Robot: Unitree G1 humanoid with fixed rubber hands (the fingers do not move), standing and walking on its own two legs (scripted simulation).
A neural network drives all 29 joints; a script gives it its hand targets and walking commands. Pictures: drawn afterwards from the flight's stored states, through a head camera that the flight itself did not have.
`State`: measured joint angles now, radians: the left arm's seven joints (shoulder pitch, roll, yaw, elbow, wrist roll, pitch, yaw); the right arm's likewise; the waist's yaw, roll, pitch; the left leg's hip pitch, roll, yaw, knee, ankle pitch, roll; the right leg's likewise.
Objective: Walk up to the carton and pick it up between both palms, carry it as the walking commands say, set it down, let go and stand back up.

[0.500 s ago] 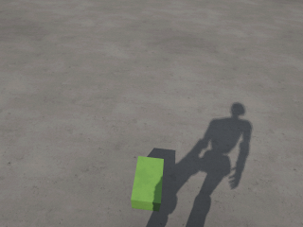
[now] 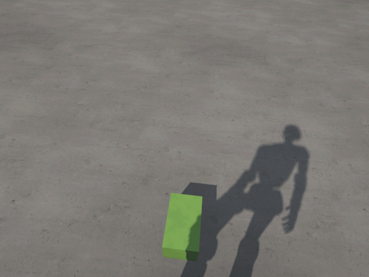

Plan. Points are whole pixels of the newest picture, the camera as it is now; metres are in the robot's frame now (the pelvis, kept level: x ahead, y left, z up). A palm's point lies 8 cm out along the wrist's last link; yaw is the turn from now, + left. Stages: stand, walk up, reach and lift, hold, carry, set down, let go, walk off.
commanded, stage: walk up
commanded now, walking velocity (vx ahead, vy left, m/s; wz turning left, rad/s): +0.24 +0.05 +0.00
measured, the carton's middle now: (183, 226) +0.49 -0.01 -0.70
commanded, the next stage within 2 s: stand in 0.66 s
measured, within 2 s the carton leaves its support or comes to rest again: neither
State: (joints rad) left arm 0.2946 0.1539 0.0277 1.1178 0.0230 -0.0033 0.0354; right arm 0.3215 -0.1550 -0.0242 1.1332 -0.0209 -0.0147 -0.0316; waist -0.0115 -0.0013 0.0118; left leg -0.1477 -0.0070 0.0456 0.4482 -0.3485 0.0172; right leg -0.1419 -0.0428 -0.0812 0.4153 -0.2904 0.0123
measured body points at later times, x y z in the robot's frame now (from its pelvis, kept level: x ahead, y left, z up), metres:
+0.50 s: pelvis +0.06 +0.02 +0.00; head +0.07 +0.02 +0.45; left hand +0.10 +0.24 -0.16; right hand +0.04 -0.18 -0.17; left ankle +0.01 +0.11 -0.74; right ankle +0.02 -0.09 -0.74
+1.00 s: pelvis +0.05 +0.02 -0.03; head +0.10 +0.02 +0.42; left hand +0.20 +0.26 -0.16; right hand +0.19 -0.22 -0.16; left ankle +0.01 +0.11 -0.74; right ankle +0.03 -0.09 -0.74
